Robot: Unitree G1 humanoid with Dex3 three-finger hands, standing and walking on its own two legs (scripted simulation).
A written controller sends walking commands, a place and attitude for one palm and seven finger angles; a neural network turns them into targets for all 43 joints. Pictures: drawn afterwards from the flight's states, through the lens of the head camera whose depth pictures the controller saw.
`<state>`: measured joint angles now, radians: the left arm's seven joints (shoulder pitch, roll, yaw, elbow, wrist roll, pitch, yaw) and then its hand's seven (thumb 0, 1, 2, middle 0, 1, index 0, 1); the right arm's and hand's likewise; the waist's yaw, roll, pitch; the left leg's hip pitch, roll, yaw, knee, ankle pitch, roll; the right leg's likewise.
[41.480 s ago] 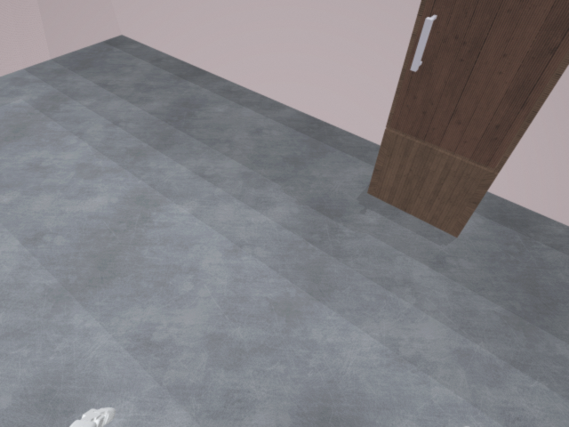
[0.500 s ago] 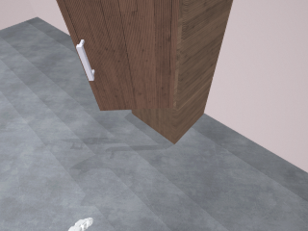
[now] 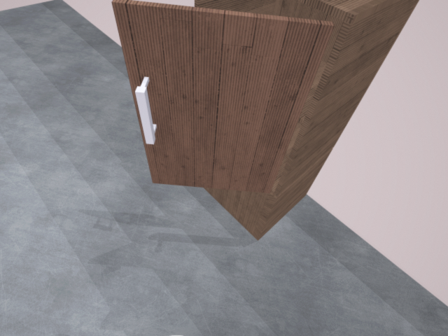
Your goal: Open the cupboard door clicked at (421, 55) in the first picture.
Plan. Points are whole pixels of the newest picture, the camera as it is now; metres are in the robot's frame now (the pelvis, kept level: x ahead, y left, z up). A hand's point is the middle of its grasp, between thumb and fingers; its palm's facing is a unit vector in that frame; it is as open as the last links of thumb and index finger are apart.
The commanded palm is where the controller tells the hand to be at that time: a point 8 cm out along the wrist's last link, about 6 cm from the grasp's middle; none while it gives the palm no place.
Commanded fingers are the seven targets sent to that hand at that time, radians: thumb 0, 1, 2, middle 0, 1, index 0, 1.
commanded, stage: come to a stop and stand still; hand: left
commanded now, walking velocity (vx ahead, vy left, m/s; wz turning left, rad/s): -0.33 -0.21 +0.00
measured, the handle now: (148, 112) +0.59 +0.25 +0.01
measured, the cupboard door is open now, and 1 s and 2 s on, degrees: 44 44 44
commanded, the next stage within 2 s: look again from close up in 1.08 s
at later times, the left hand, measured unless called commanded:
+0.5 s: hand out of the picture +0.10 +0.13 -0.15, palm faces -0.02 -0.96 -0.28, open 7.3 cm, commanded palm none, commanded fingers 0.00 0.90 0.90 -0.20 -0.30 -0.20 -0.30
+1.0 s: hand out of the picture -0.02 +0.16 -0.17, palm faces +0.08 -0.98 -0.19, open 7.3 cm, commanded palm none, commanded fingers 0.00 0.90 0.90 -0.20 -0.30 -0.20 -0.30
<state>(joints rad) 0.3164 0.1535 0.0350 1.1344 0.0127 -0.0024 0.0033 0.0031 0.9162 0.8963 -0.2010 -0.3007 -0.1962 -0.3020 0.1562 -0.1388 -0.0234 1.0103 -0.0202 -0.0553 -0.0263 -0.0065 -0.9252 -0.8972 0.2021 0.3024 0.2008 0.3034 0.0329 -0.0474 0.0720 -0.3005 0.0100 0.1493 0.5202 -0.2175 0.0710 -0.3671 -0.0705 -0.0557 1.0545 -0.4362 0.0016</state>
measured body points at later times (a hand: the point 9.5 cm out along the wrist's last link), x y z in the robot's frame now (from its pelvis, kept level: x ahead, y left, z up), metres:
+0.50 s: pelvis +0.01 -0.06 +0.00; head +0.05 -0.09 +0.45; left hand +0.10 +0.18 -0.13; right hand +0.02 -0.31 -0.17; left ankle +0.02 +0.07 -0.71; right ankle -0.02 -0.17 -0.73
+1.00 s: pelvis -0.01 -0.04 +0.01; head +0.01 -0.02 +0.46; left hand -0.02 +0.21 -0.16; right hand +0.04 -0.26 -0.14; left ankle -0.04 +0.07 -0.73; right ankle -0.03 -0.16 -0.71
